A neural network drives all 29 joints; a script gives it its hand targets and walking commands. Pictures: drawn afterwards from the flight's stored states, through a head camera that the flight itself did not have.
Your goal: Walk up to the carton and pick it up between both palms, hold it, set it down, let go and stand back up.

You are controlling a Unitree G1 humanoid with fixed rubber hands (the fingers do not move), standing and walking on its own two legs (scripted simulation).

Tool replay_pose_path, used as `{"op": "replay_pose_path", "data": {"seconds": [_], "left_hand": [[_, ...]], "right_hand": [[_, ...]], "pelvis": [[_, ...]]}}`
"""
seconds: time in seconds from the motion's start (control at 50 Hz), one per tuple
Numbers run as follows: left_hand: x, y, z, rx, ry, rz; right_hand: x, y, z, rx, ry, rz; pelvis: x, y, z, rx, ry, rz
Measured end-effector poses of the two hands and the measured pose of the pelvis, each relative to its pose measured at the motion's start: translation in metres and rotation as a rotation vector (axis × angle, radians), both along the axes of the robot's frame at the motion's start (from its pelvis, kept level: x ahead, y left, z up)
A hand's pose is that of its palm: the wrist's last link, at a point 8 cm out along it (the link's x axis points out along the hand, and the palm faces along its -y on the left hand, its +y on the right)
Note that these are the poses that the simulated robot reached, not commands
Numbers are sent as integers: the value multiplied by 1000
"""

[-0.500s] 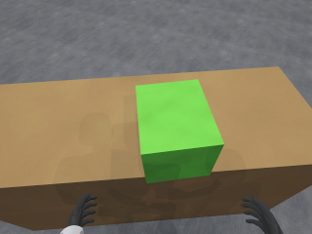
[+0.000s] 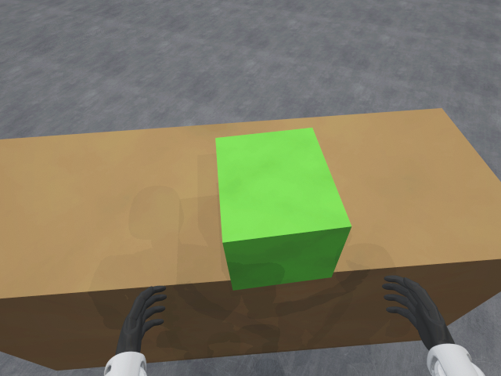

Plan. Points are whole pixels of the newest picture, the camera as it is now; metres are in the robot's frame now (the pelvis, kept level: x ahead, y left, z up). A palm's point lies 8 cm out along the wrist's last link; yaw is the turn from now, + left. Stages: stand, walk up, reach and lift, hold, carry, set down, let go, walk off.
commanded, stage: reach and lift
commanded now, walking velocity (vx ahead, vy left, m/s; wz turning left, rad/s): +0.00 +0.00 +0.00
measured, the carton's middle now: (273, 207) +0.43 -0.02 -0.01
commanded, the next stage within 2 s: none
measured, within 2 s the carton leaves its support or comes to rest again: neither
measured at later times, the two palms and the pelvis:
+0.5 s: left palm (146, 310) +0.23 +0.19 +0.02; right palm (418, 296) +0.24 -0.22 +0.01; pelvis +0.01 +0.00 +0.00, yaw +0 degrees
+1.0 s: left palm (156, 257) +0.30 +0.18 +0.05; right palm (404, 259) +0.29 -0.22 +0.02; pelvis +0.04 +0.00 +0.01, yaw +0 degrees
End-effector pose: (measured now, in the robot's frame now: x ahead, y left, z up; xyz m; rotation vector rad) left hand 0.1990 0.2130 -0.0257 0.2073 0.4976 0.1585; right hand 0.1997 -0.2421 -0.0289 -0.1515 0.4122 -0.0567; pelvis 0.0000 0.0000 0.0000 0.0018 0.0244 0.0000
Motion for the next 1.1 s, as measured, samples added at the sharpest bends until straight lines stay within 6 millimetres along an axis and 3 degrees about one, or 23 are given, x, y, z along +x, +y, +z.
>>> {"op": "replay_pose_path", "data": {"seconds": [0.24,0.42,0.58,0.68,0.76,0.84,0.96,1.1], "left_hand": [[16,-18,27,-41,-115,-24],[28,-25,45,-78,-190,-31],[35,-28,41,-89,-146,-10],[53,-32,53,-92,-171,-8],[75,-37,70,-103,-225,-27],[92,-40,73,-101,-212,-39],[101,-38,67,-100,-145,-41],[110,-38,92,-112,-230,-54]], "right_hand": [[24,10,25,49,-100,28],[32,17,30,82,-109,29],[43,19,34,93,-97,30],[48,19,30,106,-60,22],[59,21,37,112,-83,29],[70,23,43,114,-103,25],[87,24,48,123,-104,9],[108,28,70,113,-183,31]], "pelvis": [[7,-3,1,4,14,0],[11,0,2,1,22,0],[18,0,3,0,32,0],[24,0,3,0,40,0],[29,0,3,0,50,0],[34,1,4,-1,61,0],[41,2,5,-5,76,-1],[41,6,6,-10,76,-1]]}}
